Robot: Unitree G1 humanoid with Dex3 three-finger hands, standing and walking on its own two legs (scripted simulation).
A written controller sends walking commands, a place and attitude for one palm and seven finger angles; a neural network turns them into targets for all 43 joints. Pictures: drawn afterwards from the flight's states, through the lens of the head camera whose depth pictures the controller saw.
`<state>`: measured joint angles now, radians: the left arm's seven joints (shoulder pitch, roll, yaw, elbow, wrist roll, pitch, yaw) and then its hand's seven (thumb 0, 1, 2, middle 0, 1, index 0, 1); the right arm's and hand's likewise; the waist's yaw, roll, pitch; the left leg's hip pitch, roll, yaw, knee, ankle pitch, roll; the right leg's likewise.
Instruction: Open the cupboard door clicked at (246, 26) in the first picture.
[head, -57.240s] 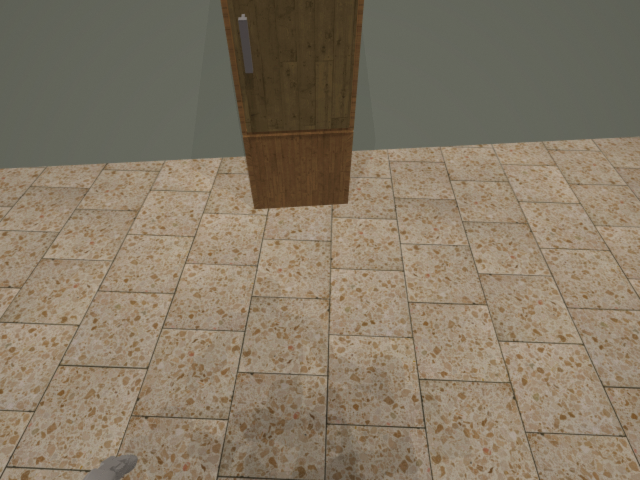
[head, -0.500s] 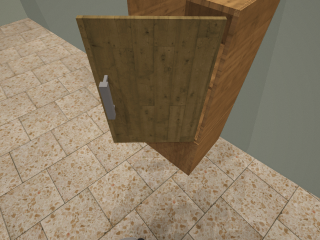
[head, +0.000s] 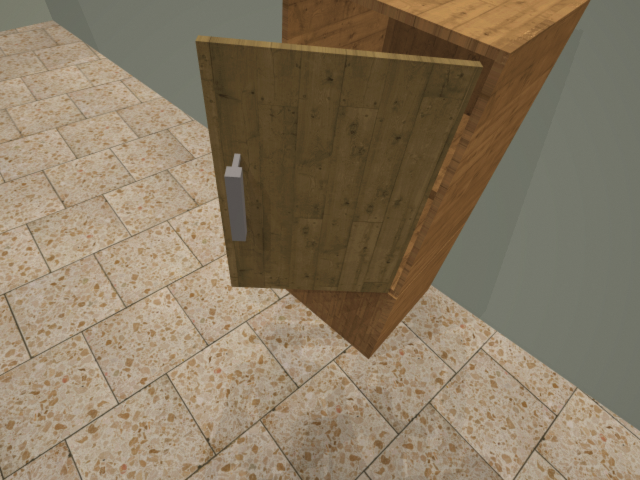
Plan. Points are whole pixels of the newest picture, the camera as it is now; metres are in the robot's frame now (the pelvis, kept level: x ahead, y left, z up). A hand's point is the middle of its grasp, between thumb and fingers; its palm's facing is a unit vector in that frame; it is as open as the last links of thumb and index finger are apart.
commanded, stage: come to a stop and stand still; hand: left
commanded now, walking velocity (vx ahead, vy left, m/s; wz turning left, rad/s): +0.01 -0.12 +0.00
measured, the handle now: (238, 198) +0.57 +0.16 -0.02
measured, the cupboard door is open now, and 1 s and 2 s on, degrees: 42 42 42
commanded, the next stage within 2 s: look again from close up in 0.06 s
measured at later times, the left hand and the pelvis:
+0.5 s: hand out of the picture +0.07 +0.14 -0.18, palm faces +0.04 -0.97 -0.22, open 7.3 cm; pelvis +0.01 -0.04 -0.02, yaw +1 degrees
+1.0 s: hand out of the picture -0.07 +0.14 -0.19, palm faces +0.07 -0.98 -0.18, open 7.4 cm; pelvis -0.03 -0.04 -0.01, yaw +2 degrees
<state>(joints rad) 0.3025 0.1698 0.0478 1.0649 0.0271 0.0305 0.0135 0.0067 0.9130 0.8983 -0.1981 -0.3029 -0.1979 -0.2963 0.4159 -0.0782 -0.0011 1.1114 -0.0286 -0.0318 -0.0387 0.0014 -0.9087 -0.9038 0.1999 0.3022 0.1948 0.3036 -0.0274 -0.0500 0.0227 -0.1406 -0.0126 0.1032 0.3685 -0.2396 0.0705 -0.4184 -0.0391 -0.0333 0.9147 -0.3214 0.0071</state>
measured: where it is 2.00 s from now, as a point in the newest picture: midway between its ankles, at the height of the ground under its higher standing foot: outside the picture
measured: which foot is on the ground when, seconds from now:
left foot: down 0.00-1.00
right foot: up 0.00-0.22, down 0.24-1.00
